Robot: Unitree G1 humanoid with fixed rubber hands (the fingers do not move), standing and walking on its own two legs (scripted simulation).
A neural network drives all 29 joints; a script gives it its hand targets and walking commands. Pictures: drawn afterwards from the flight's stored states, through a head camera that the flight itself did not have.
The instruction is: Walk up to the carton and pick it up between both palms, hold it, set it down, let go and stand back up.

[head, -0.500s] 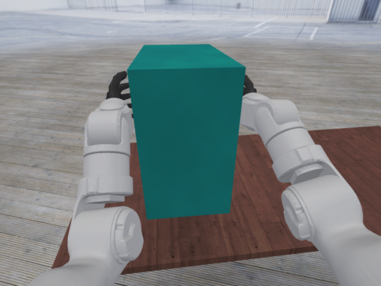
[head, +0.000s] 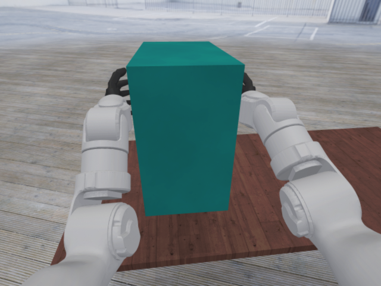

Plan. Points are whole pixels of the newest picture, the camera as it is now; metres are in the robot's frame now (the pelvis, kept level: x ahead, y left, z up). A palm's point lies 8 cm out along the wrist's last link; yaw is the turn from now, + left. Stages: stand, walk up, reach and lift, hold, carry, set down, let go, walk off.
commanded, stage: hold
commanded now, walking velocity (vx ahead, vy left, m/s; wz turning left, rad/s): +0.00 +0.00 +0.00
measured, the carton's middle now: (181, 117) +0.41 +0.01 +0.25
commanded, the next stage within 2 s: set down in 1.02 s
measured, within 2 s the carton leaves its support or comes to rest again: neither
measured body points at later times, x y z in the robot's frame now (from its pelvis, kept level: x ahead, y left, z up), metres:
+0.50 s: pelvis +0.01 +0.00 +0.00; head -0.09 +0.01 +0.44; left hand +0.39 +0.13 +0.30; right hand +0.39 -0.13 +0.29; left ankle +0.06 +0.13 -0.74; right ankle -0.03 -0.13 -0.74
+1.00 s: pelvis +0.00 +0.00 +0.00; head -0.09 +0.01 +0.44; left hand +0.39 +0.13 +0.30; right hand +0.39 -0.13 +0.29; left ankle +0.06 +0.13 -0.74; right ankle -0.03 -0.13 -0.74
